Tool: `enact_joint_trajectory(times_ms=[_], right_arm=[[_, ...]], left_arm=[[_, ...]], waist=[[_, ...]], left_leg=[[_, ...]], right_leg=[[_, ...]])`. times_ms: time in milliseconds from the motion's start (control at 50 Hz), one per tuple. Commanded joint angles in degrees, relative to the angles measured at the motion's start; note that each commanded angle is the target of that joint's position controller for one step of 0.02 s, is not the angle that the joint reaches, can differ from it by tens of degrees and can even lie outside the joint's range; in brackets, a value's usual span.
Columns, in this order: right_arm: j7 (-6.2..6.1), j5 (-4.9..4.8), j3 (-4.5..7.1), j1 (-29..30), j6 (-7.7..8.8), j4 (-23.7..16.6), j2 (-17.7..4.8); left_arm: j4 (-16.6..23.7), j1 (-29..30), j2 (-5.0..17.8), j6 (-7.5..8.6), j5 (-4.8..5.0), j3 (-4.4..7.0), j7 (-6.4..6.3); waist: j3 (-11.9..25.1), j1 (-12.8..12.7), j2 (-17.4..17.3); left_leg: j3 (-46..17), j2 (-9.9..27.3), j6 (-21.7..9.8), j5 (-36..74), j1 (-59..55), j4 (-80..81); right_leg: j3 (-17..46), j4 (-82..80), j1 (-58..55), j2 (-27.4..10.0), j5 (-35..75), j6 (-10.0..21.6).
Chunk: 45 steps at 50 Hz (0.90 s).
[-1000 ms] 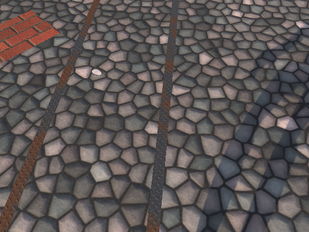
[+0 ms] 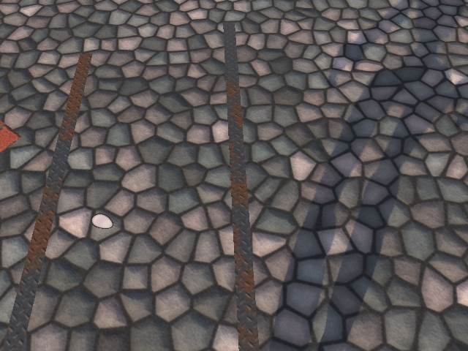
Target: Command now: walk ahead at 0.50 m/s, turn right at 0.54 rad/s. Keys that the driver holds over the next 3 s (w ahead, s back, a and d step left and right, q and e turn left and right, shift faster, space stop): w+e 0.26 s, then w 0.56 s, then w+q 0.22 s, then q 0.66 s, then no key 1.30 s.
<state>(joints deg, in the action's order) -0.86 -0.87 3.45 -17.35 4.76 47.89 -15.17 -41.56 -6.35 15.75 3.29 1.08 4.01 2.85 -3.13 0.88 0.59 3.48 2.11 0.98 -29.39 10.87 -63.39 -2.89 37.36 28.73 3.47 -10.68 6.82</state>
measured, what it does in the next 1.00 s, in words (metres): walks ahead: left foot, then right foot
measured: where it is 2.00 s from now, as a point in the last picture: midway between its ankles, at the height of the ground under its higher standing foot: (281, 235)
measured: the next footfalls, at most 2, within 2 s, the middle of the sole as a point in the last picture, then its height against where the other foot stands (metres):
left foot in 0.42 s outside the picture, level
right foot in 0.92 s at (315, 281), level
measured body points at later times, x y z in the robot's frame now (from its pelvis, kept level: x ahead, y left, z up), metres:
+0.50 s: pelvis +0.30 +0.03 +0.01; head +0.32 +0.02 +0.46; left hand +0.42 +0.28 -0.11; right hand +0.42 -0.27 -0.07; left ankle +0.39 +0.11 -0.72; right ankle +0.13 -0.06 -0.64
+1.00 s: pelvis +0.54 -0.09 +0.01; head +0.57 -0.10 +0.46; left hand +0.81 +0.10 -0.05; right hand +0.48 -0.36 -0.12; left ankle +0.44 +0.09 -0.64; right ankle +0.59 -0.20 -0.71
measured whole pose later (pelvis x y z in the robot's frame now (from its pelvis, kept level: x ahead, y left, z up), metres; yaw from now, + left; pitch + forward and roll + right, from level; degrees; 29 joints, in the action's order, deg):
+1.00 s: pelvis +0.54 -0.09 +0.01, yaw -13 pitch +3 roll +0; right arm 0.2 -1.8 2.5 -22.5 3.9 49.2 -16.7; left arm -36.9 -4.5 14.1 5.3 -0.2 2.2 1.3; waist -1.0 3.2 -1.2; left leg -3.7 0.1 -0.9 -26.5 16.5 -58.4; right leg -2.5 31.8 24.8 -0.2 -9.8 2.0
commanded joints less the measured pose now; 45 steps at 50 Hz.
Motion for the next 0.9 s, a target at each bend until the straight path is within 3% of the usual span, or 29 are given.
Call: enact_joint_trajectory(times_ms=[20, 40, 60, 100, 140, 220, 300, 360, 380, 400, 420, 440, 460, 480, 500, 520, 540, 600, 700, 760, 820, 860, 880, 900], right_arm=[[0.71, -1.13, 0.67, 5.8, 4.76, -9.0, -7.2], [0.2, 0.46, 1.12, 6.1, 4.58, -8.5, -7.5], [0.14, 1.12, 1.59, 4.9, 3.82, -8.4, -8.0], [0.12, 1.64, 1.6, 3.8, 2.36, -8.9, -6.9], [-0.08, 2.0, 1.14, 6.1, 1.51, -10.1, -5.4], [0.34, 1.8, 0.02, 15.2, 1.63, -12.4, -3.2], [1.64, 0.64, 0.19, 20.0, 2.52, -13.7, -4.6], [2.36, 0.74, 0.92, 18.9, 3.41, -13.8, -6.3], [2.27, 0.79, 1.29, 16.3, 3.66, -13.3, -6.9], [1.97, 1.2, 2.07, 11.3, 3.92, -12.1, -8.1], [1.61, 2.0, 2.83, 3.2, 4.11, -11.1, -10.5], [1.52, 2.73, 4.33, -5.1, 3.62, -9.2, -15.6], [2.21, 1.02, 3.86, -7.9, 3.15, -7.3, -12.6], [2.09, 0.08, 2.67, -5.0, 2.85, -7.8, -8.6], [1.93, 0.47, 2.01, -1.4, 2.23, -8.5, -7.2], [1.98, 0.84, 1.43, 1.1, 1.86, -8.4, -6.0], [2.0, 1.25, 0.93, 2.5, 1.93, -8.5, -5.0], [2.14, 0.89, 0.94, 2.4, 2.28, -7.4, -5.7], [1.45, 0.12, 1.61, -0.3, 1.52, -5.0, -8.9], [1.42, -0.37, 1.59, -3.6, 0.92, -3.3, -9.7], [1.39, -0.61, 1.62, -5.7, 0.12, -1.8, -10.2], [1.12, -0.77, 1.77, -6.0, -0.59, -1.1, -10.8], [0.95, -0.82, 1.9, -5.0, -0.92, -1.2, -11.4], [0.82, -0.79, 1.64, -4.4, -1.08, -1.3, -11.0]], left_arm=[[1.2, -12.3, 8.5, 0.97, 0.28, 2.64, -0.77], [2.2, -8.3, 6.8, 0.98, 0.18, 2.12, -0.82], [3.4, -6.3, 5.3, 0.99, -0.42, 1.56, -1.04], [3.9, -5.9, 6.3, 1.2, -0.41, 1.8, -1.47], [3.6, -7.4, 7.9, 1.29, -0.29, 2.17, -2.2], [2.7, -10.9, 8.8, 0.4, 0.39, 2.39, -3.33], [1.5, -14.4, 8.4, -0.21, 0.56, 2.16, -3.59], [0.8, -15.0, 8.1, -0.41, 0.12, 2.04, -3.78], [1.0, -14.1, 8.1, -0.53, 0.0, 2.05, -3.74], [1.4, -13.2, 7.1, -0.5, -0.15, 1.69, -3.6], [2.5, -12.1, 5.0, -0.28, -0.77, 0.75, -3.33], [2.6, -20.1, 1.9, 0.31, 0.22, -0.3, -3.36], [2.1, -21.5, 3.5, 0.82, 0.78, -0.55, -3.3], [2.6, -15.7, 7.9, 0.92, 1.22, 0.5, -3.14], [3.8, -10.6, 8.0, 0.9, 0.66, 0.42, -3.09], [4.8, -7.6, 7.2, 1.07, -0.35, 0.37, -2.92], [4.9, -7.5, 6.5, 1.06, -0.79, 0.55, -2.79], [4.3, -9.2, 3.6, 0.61, -0.63, -0.06, -2.6], [6.3, -0.6, 1.4, 1.22, -0.93, -1.25, -2.38], [7.4, 4.6, 1.5, 1.58, -0.36, -1.29, -1.74], [9.1, 8.3, 2.3, 1.94, 0.07, -1.05, -0.92], [9.6, 7.9, 3.4, 2.45, 0.0, -0.56, -0.55], [8.9, 4.7, 4.4, 2.71, -0.16, -0.01, -0.6], [6.9, -2.0, 6.5, 2.83, -0.5, 1.16, -0.99]], waist=[[11.8, -5.3, 0.2], [8.7, -2.8, -1.6], [7.7, -0.9, -1.0], [6.7, 0.6, -0.1], [5.2, 0.4, 0.3], [4.1, -3.2, 3.3], [4.3, -5.6, 5.1], [4.0, -4.6, 6.5], [4.4, -2.9, 7.2], [7.0, -0.2, 6.9], [14.1, 3.7, 4.2], [23.0, 3.0, -10.2], [22.8, 3.4, -17.6], [13.6, 4.4, -10.3], [8.3, 3.7, -5.3], [3.9, 2.3, -3.1], [2.9, 0.7, -3.9], [3.5, -0.8, -6.3], [2.7, 1.6, -4.7], [1.9, 3.8, -4.9], [0.7, 4.4, -5.3], [0.7, 3.0, -5.7], [2.1, 0.6, -5.9], [6.1, -2.9, -5.1]], left_leg=[[-9.7, 1.4, -2.5, 6.3, 35.3, -13.2], [-9.0, 3.1, -2.1, 8.8, 31.5, -8.4], [-9.3, 4.3, -1.6, 10.4, 27.6, -5.9], [-8.3, 4.6, 0.1, 12.0, 25.0, -1.5], [-6.8, 4.0, 1.8, 15.8, 24.9, 4.7], [-5.6, 0.3, 2.7, 30.7, 21.5, 23.3], [-6.2, -1.7, 1.8, 34.2, 19.1, 32.3], [-6.5, -1.5, -1.0, 28.9, 17.8, 35.3], [-5.6, -2.0, -2.3, 27.4, 14.5, 36.8], [-4.7, -2.4, -4.2, 27.7, 7.0, 38.7], [-10.6, 4.1, -7.9, 29.1, -6.5, 36.5], [-32.4, 16.0, -17.6, 21.6, -28.8, 37.4], [-48.4, 20.9, -20.1, 8.6, -31.5, 45.1], [-43.5, 19.3, -17.4, 1.3, -24.8, 46.4], [-35.8, 16.9, -15.4, 3.9, -17.2, 47.3], [-30.4, 14.3, -14.8, 9.5, -10.0, 49.1], [-26.7, 12.4, -14.1, 14.5, -5.9, 50.5], [-19.6, 9.8, -14.6, 24.4, -1.5, 53.2], [-11.6, 8.3, -13.5, 31.8, -2.0, 54.7], [-10.0, 8.3, -12.6, 31.0, -3.3, 53.8], [-11.3, 10.7, -11.9, 31.1, -7.8, 51.7], [-13.1, 11.9, -11.0, 34.1, -9.6, 48.9], [-13.0, 11.4, -10.3, 39.3, -9.4, 45.6], [-11.2, 8.9, -9.0, 46.0, -7.4, 38.4]], right_leg=[[34.2, -19.9, -38.2, -18.0, 3.1, 13.4], [29.0, -20.5, -30.0, -15.7, 8.8, 11.7], [26.0, -22.0, -24.9, -14.0, 12.8, 11.3], [23.4, -23.7, -19.6, -12.7, 17.9, 11.6], [19.7, -24.3, -15.7, -11.2, 21.4, 11.0], [16.0, -22.4, -13.2, -6.8, 16.4, 6.9], [20.5, -19.4, -17.7, -9.3, 9.7, 5.7], [24.6, -15.4, -23.6, -12.5, 11.1, 4.6], [24.8, -13.3, -24.2, -12.4, 14.9, 4.0], [23.3, -8.0, -23.9, -9.8, 21.8, 2.7], [20.3, 4.4, -18.8, -7.1, 19.6, 0.8], [13.2, 25.3, 0.7, 1.1, 2.5, -3.9], [13.6, 34.7, 11.9, 2.0, -22.0, -4.9], [14.8, 39.0, 16.8, -1.2, -18.6, -4.6], [12.1, 38.4, 16.7, -3.7, -14.0, -4.5], [10.3, 34.4, 15.8, -5.7, -10.7, -4.6], [9.8, 30.9, 13.2, -7.7, -8.3, -4.6], [7.3, 24.7, 9.2, -9.0, -5.6, -5.7], [4.9, 6.4, 8.0, -9.0, 7.9, -7.0], [3.6, -1.3, 5.1, -7.2, 13.1, -7.2], [3.5, -5.3, 5.3, -6.3, 10.6, -5.8], [3.7, -8.0, 2.2, -5.5, 6.8, -4.4], [2.8, -10.0, -3.0, -4.4, 6.0, -3.6], [2.0, -11.7, -13.4, -3.4, 6.6, -2.2]])
Over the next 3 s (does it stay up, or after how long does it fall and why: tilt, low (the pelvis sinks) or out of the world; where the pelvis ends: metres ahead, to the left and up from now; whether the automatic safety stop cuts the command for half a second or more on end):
stays up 0.77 -0.12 0.02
